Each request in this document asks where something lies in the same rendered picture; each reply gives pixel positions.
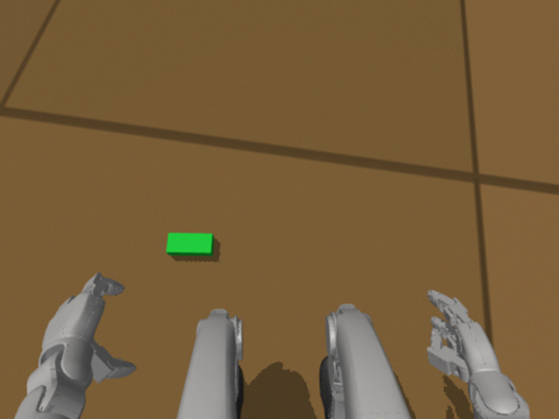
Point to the small box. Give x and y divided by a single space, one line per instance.
190 244

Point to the left robot arm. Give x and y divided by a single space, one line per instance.
56 389

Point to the right robot arm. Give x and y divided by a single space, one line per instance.
494 396

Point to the left robot hand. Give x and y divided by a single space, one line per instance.
79 317

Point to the right robot hand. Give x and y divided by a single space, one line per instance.
469 350

